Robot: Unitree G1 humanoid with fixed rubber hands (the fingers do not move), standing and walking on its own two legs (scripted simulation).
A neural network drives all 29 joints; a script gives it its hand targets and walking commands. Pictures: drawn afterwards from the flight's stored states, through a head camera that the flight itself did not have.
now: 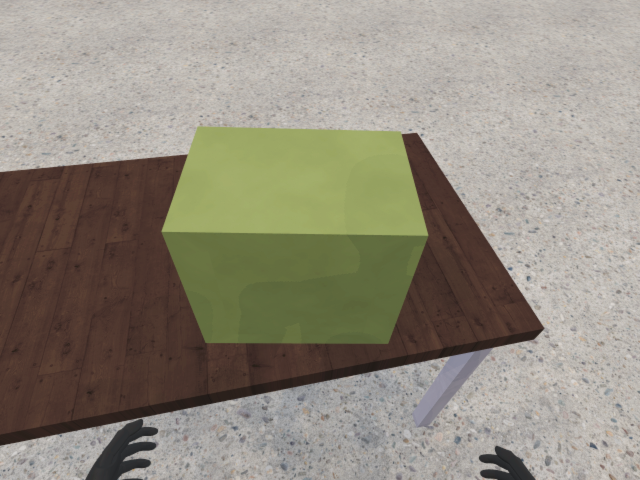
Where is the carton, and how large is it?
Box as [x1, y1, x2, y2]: [161, 126, 427, 343]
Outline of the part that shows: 198,126 161,231 205,342 387,343 427,237 426,228 400,131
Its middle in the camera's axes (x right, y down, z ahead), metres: -0.03 +0.01 +0.60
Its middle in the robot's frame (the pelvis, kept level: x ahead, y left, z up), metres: +0.46 +0.03 +0.02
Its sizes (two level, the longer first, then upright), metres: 0.297 0.206 0.268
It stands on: a table, 0.64 m high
